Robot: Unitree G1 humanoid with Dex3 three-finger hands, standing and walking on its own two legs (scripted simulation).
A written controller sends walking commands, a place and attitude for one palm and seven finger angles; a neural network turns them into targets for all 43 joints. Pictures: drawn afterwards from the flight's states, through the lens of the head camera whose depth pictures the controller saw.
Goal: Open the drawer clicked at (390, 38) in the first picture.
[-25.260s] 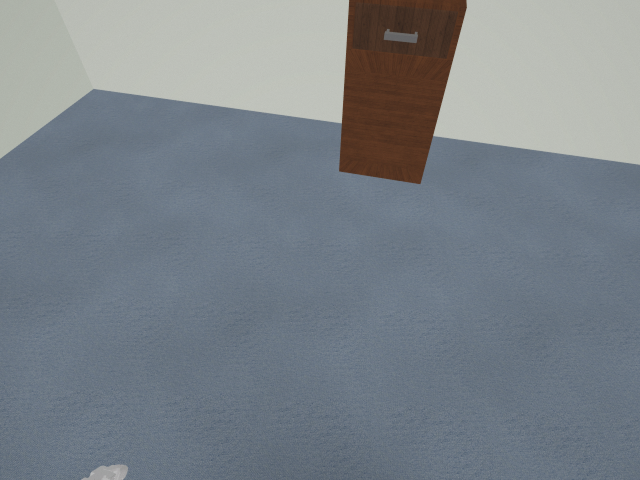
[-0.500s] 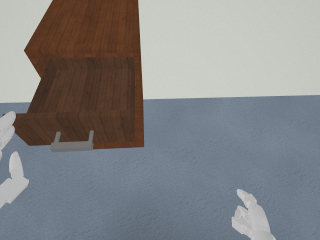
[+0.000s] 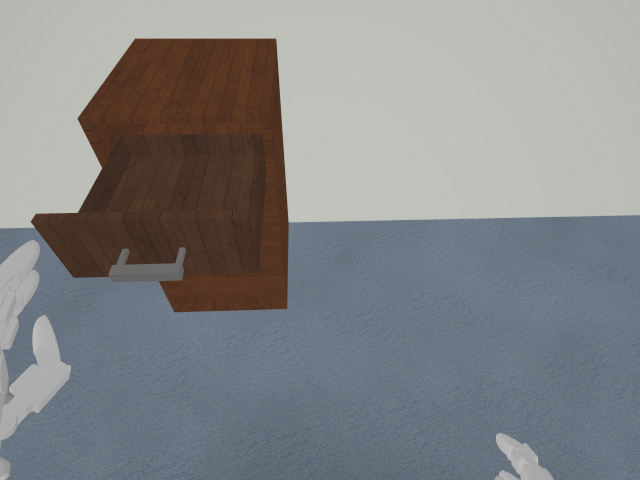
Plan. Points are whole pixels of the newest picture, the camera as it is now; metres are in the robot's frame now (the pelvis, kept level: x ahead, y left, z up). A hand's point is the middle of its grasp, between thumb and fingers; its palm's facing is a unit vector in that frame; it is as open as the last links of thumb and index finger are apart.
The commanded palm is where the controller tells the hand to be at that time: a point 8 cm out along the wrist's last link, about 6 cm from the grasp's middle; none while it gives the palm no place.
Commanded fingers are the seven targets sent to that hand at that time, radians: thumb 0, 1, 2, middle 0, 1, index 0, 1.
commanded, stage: stop stepping back and stand still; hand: left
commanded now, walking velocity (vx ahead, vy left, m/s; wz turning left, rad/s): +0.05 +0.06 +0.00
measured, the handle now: (150, 263) +0.49 +0.32 -0.08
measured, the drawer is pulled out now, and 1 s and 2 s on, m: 0.30 0.30 0.30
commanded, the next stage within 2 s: let the arm hang, fingers relaxed in 0.66 s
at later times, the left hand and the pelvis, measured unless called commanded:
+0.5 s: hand (26, 373) +0.19 +0.26 +0.15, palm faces +0.36 -0.84 -0.41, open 7.4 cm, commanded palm +0.13 +0.31 +0.17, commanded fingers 0.00 0.90 0.90 -0.20 -0.30 -0.20 -0.30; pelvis -0.01 +0.03 +0.00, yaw -1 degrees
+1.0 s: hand out of the picture +0.11 +0.22 -0.15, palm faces -0.05 -0.96 -0.26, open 7.4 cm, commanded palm none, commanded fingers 0.00 0.90 0.90 -0.20 -0.30 -0.20 -0.30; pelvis -0.01 +0.03 -0.01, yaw -1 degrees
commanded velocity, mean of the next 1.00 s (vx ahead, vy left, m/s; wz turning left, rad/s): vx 0.00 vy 0.00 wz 0.00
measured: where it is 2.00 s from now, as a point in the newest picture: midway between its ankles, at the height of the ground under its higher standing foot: outside the picture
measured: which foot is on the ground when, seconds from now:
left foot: up 0.00-0.02, down 0.04-1.00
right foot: down 0.00-1.00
